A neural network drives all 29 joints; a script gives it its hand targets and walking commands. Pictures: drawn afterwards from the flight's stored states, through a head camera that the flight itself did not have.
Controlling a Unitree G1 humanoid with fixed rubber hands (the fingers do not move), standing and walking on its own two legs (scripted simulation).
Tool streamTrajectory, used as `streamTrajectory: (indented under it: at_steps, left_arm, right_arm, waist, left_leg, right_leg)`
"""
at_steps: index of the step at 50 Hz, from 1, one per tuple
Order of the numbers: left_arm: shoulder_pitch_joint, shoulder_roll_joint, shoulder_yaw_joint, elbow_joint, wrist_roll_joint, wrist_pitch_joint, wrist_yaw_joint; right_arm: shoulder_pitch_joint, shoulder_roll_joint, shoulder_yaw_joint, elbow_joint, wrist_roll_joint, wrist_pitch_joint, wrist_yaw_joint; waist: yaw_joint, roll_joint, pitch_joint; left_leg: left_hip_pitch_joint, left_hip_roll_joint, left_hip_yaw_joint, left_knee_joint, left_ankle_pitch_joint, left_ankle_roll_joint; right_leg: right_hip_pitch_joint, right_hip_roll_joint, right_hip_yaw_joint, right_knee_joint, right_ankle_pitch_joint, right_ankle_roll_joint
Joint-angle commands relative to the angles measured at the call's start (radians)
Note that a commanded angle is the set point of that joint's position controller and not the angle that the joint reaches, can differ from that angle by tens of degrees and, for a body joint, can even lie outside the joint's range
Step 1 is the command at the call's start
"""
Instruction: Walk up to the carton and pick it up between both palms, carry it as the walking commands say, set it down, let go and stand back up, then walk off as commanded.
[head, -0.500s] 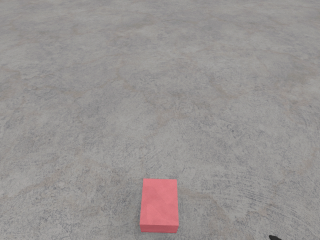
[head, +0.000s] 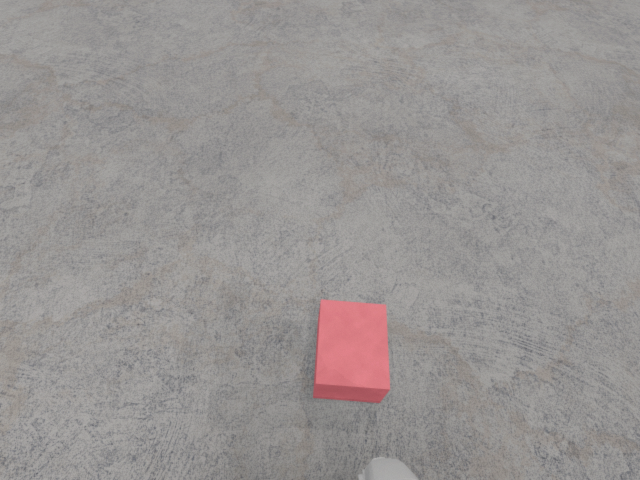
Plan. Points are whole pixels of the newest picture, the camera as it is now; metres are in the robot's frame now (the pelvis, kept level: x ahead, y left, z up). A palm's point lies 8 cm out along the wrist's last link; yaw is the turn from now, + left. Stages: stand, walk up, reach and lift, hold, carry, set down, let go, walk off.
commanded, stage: walk off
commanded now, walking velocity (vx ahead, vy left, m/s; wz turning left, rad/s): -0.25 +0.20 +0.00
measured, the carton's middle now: (349, 350) +0.52 -0.13 -0.69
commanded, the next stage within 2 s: none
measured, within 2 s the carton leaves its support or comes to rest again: neither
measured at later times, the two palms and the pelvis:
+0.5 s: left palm out of the picture -0.07 +0.38 -0.07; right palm out of the picture -0.09 -0.20 -0.14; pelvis -0.11 +0.08 +0.01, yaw +0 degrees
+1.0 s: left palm out of the picture -0.20 +0.50 -0.12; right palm out of the picture -0.13 -0.04 -0.11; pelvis -0.24 +0.22 +0.01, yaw -1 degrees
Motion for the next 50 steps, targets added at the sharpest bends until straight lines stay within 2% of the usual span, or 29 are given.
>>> streamTrajectory:
  at_steps: [1, 2, 5, 9, 11, 12, 13, 14, 15, 16, 17, 18, 19, 22, 26, 30, 33, 34, 35, 36, 37, 38, 39, 40, 41, 43, 45, 48, 50]
  left_arm:
    - [0.041, 0.083, 0.024, -0.039, -0.013, -0.004, 0.006]
    - [0.068, 0.074, 0.025, -0.024, -0.001, -0.007, 0.001]
    - [0.091, 0.038, 0.012, -0.011, -0.003, -0.007, 0.006]
    - [0.101, 0.004, -0.002, -0.012, -0.019, -0.003, 0.017]
    - [0.143, -0.002, -0.003, 0.007, -0.026, -0.007, 0.019]
    - [0.185, -0.010, -0.003, 0.023, -0.026, -0.010, 0.019]
    - [0.226, -0.005, -0.001, 0.035, -0.018, -0.016, 0.018]
    - [0.235, 0.045, 0.007, 0.027, 0.002, -0.025, 0.018]
    - [0.144, 0.176, 0.039, -0.024, 0.015, -0.016, 0.017]
    - [0.186, 0.152, 0.036, -0.007, 0.027, -0.013, 0.018]
    - [0.096, 0.116, 0.028, -0.017, 0.024, -0.012, 0.021]
    - [-0.001, 0.091, 0.024, -0.046, 0.019, -0.011, 0.019]
    - [-0.041, 0.073, 0.024, -0.060, 0.013, -0.014, 0.021]
    - [0.019, 0.049, 0.027, -0.058, 0.010, -0.026, 0.016]
    - [0.114, 0.084, 0.042, -0.037, 0.016, -0.035, 0.015]
    - [0.125, 0.129, 0.065, -0.033, 0.031, -0.025, 0.006]
    - [0.086, 0.151, 0.074, -0.042, 0.036, -0.015, 0.001]
    - [0.067, 0.152, 0.072, -0.047, 0.030, -0.013, 0.001]
    - [0.076, 0.131, 0.064, -0.051, 0.025, -0.017, 0.000]
    - [0.128, 0.071, 0.047, -0.049, 0.024, -0.023, -0.011]
    - [0.125, -0.043, 0.028, -0.088, 0.021, -0.014, -0.004]
    - [0.019, -0.038, 0.021, -0.099, 0.000, 0.011, 0.017]
    - [0.002, 0.000, 0.033, -0.100, -0.017, 0.019, 0.011]
    - [0.056, 0.033, 0.047, -0.084, -0.018, 0.015, 0.003]
    - [0.114, 0.052, 0.056, -0.060, -0.009, 0.007, 0.000]
    - [0.162, 0.047, 0.057, -0.024, 0.011, -0.007, 0.003]
    - [0.126, 0.011, 0.044, -0.037, 0.008, -0.007, 0.008]
    - [0.117, -0.043, 0.016, -0.047, -0.006, -0.004, 0.015]
    - [0.133, -0.051, 0.008, -0.035, -0.022, -0.007, 0.020]
  right_arm:
    - [-0.026, -0.173, -0.027, -0.061, -0.004, 0.002, -0.025]
    - [-0.051, -0.163, -0.026, -0.075, -0.002, 0.002, -0.033]
    - [-0.041, -0.105, -0.016, -0.084, -0.001, 0.003, -0.036]
    - [0.036, -0.085, -0.011, -0.042, -0.009, 0.006, -0.041]
    - [0.032, -0.089, -0.014, -0.035, -0.008, 0.007, -0.035]
    - [0.023, -0.097, -0.018, -0.033, -0.004, 0.008, -0.032]
    - [0.027, -0.100, -0.021, -0.031, 0.004, 0.008, -0.031]
    - [0.065, -0.077, -0.022, -0.029, 0.011, 0.006, -0.029]
    - [0.043, -0.052, -0.028, -0.067, 0.003, -0.004, -0.031]
    - [-0.054, -0.114, -0.048, -0.078, -0.028, 0.009, -0.028]
    - [-0.031, -0.101, -0.057, -0.070, -0.020, 0.014, -0.017]
    - [0.029, -0.100, -0.063, -0.052, -0.011, 0.014, -0.010]
    - [0.074, -0.095, -0.070, -0.036, -0.013, 0.012, -0.003]
    - [0.081, -0.057, -0.071, -0.039, -0.015, 0.008, 0.000]
    - [0.031, -0.027, -0.057, -0.081, 0.002, 0.013, -0.003]
    - [0.056, -0.016, -0.040, -0.102, 0.013, 0.019, 0.005]
    - [0.132, -0.031, -0.041, -0.078, 0.013, 0.016, 0.003]
    - [0.188, -0.034, -0.043, -0.057, 0.009, 0.013, 0.002]
    - [0.228, -0.052, -0.048, -0.040, -0.004, 0.010, 0.003]
    - [0.215, -0.110, -0.055, -0.051, -0.020, 0.002, 0.010]
    - [0.098, -0.243, -0.065, -0.119, -0.009, -0.003, 0.015]
    - [0.113, -0.255, -0.073, -0.126, -0.014, -0.008, 0.013]
    - [0.037, -0.175, -0.047, -0.128, -0.019, -0.006, 0.004]
    - [-0.041, -0.138, -0.034, -0.139, -0.019, 0.000, -0.007]
    - [-0.083, -0.125, -0.031, -0.154, -0.012, 0.003, -0.015]
    - [-0.087, -0.074, -0.022, -0.173, 0.001, -0.001, -0.027]
    - [-0.046, -0.048, -0.013, -0.162, 0.006, -0.008, -0.038]
    - [0.038, -0.039, -0.006, -0.120, -0.003, -0.005, -0.052]
    - [0.079, -0.052, -0.009, -0.094, -0.009, 0.000, -0.050]
  waist:
    - [0.008, 0.179, -0.144]
    - [0.015, 0.186, -0.148]
    - [-0.013, 0.216, -0.156]
    - [-0.050, 0.260, -0.163]
    - [-0.035, 0.223, -0.171]
    - [-0.009, 0.191, -0.171]
    - [0.014, 0.139, -0.153]
    - [0.014, -0.055, -0.135]
    - [0.026, -0.339, -0.063]
    - [0.073, -0.146, -0.016]
    - [-0.001, -0.079, 0.001]
    - [-0.052, -0.058, 0.006]
    - [-0.066, -0.083, -0.017]
    - [-0.015, -0.104, -0.073]
    - [0.048, -0.170, -0.083]
    - [0.059, -0.274, -0.125]
    - [0.035, -0.267, -0.143]
    - [0.001, -0.233, -0.153]
    - [-0.026, -0.147, -0.168]
    - [-0.025, 0.109, -0.145]
    - [-0.002, 0.426, -0.145]
    - [-0.097, 0.471, -0.150]
    - [-0.045, 0.360, -0.091]
    - [0.011, 0.309, -0.072]
    - [0.040, 0.296, -0.091]
    - [0.021, 0.253, -0.121]
    - [-0.013, 0.266, -0.108]
    - [-0.044, 0.298, -0.122]
    - [-0.059, 0.290, -0.142]
  left_leg:
    - [0.020, 0.225, -0.113, -0.170, 0.656, 0.152]
    - [0.052, 0.211, -0.109, -0.164, 0.655, 0.158]
    - [0.134, 0.195, -0.140, -0.184, 0.549, 0.182]
    - [0.217, 0.211, -0.225, -0.210, 0.491, 0.205]
    - [0.204, 0.214, -0.247, -0.230, 0.440, 0.206]
    - [0.167, 0.197, -0.230, -0.233, 0.387, 0.188]
    - [0.082, 0.166, -0.196, -0.211, 0.299, 0.142]
    - [-0.066, 0.079, -0.121, -0.067, 0.095, 0.059]
    - [-0.294, -0.074, 0.042, 0.260, -0.315, -0.021]
    - [-0.228, -0.069, -0.150, 0.523, -0.321, -0.026]
    - [-0.200, -0.101, -0.212, 0.655, -0.250, -0.019]
    - [-0.207, -0.097, -0.207, 0.721, -0.186, -0.032]
    - [-0.234, -0.102, -0.186, 0.774, -0.130, -0.054]
    - [-0.281, -0.105, -0.144, 0.866, -0.117, -0.111]
    - [-0.300, -0.064, -0.097, 0.615, -0.150, -0.145]
    - [-0.150, 0.017, -0.016, 0.290, -0.239, -0.124]
    - [-0.003, 0.022, 0.022, 0.059, -0.176, -0.082]
    - [0.075, 0.020, 0.048, -0.088, -0.075, -0.062]
    - [0.170, 0.022, 0.036, -0.207, 0.006, -0.044]
    - [0.236, 0.139, -0.103, -0.312, 0.047, -0.026]
    - [0.103, 0.360, -0.285, -0.270, 0.374, 0.090]
    - [-0.167, 0.358, -0.224, -0.289, 0.351, 0.179]
    - [-0.218, 0.273, -0.132, -0.279, 0.260, 0.148]
    - [-0.197, 0.227, -0.076, -0.248, 0.269, 0.111]
    - [-0.122, 0.203, -0.060, -0.215, 0.344, 0.101]
    - [-0.022, 0.194, -0.058, -0.187, 0.406, 0.139]
    - [0.071, 0.201, -0.106, -0.177, 0.393, 0.167]
    - [0.179, 0.226, -0.190, -0.173, 0.438, 0.196]
    - [0.223, 0.233, -0.231, -0.183, 0.507, 0.205]
  right_leg:
    - [-0.011, 0.083, -0.035, 0.364, -0.012, -0.038]
    - [-0.020, 0.074, -0.065, 0.356, 0.030, -0.030]
    - [-0.001, 0.052, -0.153, 0.165, 0.023, -0.006]
    - [0.065, 0.010, -0.170, -0.170, 0.028, -0.042]
    - [0.122, 0.005, -0.181, -0.307, 0.092, -0.056]
    - [0.178, 0.004, -0.199, -0.415, 0.168, -0.065]
    - [0.254, -0.027, -0.188, -0.582, 0.295, -0.074]
    - [0.345, -0.183, 0.007, -0.750, 0.278, -0.095]
    - [0.252, -0.534, 0.324, -0.774, 0.514, -0.243]
    - [0.047, -0.534, 0.251, -0.755, 0.608, -0.300]
    - [-0.014, -0.438, 0.130, -0.715, 0.605, -0.250]
    - [-0.024, -0.355, 0.030, -0.695, 0.548, -0.189]
    - [0.036, -0.299, -0.020, -0.667, 0.538, -0.156]
    - [0.151, -0.268, -0.072, -0.615, 0.663, -0.178]
    - [0.283, -0.258, -0.062, -0.592, 0.684, -0.176]
    - [0.280, -0.278, -0.024, -0.607, 0.647, -0.171]
    - [0.218, -0.299, 0.010, -0.592, 0.706, -0.158]
    - [0.185, -0.290, -0.005, -0.554, 0.707, -0.133]
    - [0.110, -0.259, -0.037, -0.484, 0.626, -0.095]
    - [-0.046, -0.151, -0.159, -0.300, 0.356, -0.048]
    - [-0.176, 0.058, -0.239, -0.024, -0.149, -0.007]
    - [-0.043, 0.080, -0.065, 0.223, -0.193, -0.033]
    - [-0.030, 0.105, -0.012, 0.346, -0.083, -0.064]
    - [-0.054, 0.116, -0.027, 0.398, -0.010, -0.071]
    - [-0.071, 0.112, -0.049, 0.430, 0.041, -0.063]
    - [-0.077, 0.108, -0.108, 0.429, 0.098, -0.030]
    - [-0.100, 0.081, -0.148, 0.272, 0.098, -0.013]
    - [-0.037, 0.035, -0.190, -0.040, 0.006, -0.036]
    - [0.034, 0.026, -0.189, -0.230, 0.028, -0.050]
